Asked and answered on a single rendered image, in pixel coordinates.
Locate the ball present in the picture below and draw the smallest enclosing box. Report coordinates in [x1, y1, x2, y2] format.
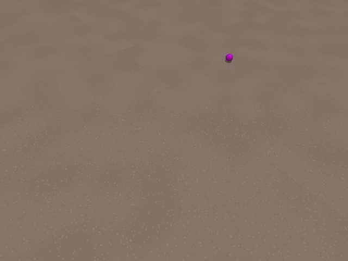
[226, 54, 233, 61]

